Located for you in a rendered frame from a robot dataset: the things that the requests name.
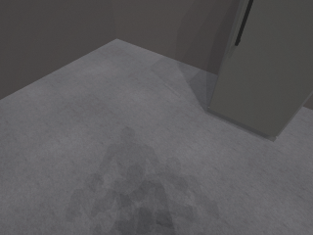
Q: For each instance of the handle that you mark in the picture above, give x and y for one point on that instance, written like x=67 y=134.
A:
x=243 y=22

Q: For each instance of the fridge door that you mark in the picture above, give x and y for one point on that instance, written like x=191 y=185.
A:
x=266 y=78

